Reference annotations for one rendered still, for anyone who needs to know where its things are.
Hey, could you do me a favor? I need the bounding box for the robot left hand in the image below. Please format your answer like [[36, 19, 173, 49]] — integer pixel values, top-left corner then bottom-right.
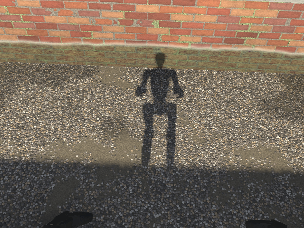
[[42, 211, 93, 228]]

